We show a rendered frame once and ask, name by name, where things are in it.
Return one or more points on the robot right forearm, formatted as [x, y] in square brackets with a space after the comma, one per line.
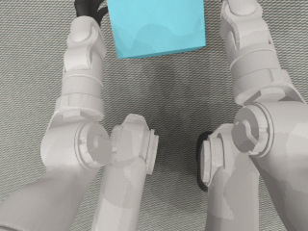
[251, 55]

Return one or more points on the robot left hand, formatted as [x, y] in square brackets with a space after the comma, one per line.
[90, 8]

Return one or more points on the left robot upper arm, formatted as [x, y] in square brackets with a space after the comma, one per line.
[72, 155]

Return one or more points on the right robot foot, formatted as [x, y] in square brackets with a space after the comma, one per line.
[201, 138]

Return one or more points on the robot left forearm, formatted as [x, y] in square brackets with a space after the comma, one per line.
[82, 80]

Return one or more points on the right robot upper arm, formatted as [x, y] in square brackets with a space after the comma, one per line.
[274, 135]

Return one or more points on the left robot shin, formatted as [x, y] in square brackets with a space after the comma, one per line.
[117, 131]

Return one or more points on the carton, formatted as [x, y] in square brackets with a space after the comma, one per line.
[151, 28]

